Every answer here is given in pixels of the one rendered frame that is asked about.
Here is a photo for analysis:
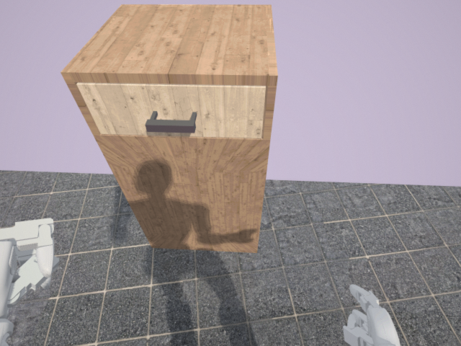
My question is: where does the robot left hand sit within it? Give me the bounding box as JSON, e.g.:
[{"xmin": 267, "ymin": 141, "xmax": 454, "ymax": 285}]
[{"xmin": 0, "ymin": 218, "xmax": 59, "ymax": 319}]

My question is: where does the handle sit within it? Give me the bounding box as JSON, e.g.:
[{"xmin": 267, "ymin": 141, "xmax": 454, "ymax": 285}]
[{"xmin": 145, "ymin": 111, "xmax": 197, "ymax": 133}]

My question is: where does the robot right hand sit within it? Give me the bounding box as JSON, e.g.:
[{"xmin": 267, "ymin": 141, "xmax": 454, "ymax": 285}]
[{"xmin": 343, "ymin": 284, "xmax": 400, "ymax": 346}]

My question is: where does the cabinet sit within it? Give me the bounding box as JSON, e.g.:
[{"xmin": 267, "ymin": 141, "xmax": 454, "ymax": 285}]
[{"xmin": 61, "ymin": 4, "xmax": 278, "ymax": 253}]

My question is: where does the drawer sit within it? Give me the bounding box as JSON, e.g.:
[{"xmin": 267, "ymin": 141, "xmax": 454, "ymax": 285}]
[{"xmin": 76, "ymin": 82, "xmax": 266, "ymax": 138}]

